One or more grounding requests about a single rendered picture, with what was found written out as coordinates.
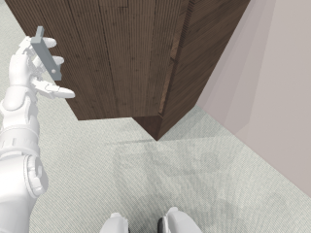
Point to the robot left forearm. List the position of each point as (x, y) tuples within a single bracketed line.
[(20, 131)]

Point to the handle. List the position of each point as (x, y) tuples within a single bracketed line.
[(44, 54)]

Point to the robot left hand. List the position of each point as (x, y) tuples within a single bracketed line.
[(22, 71)]

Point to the robot left thigh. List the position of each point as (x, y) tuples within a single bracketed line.
[(116, 224)]

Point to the robot left upper arm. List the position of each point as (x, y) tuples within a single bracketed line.
[(22, 180)]

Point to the left robot shin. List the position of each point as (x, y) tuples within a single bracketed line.
[(115, 214)]

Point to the cupboard door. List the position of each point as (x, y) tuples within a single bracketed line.
[(116, 52)]

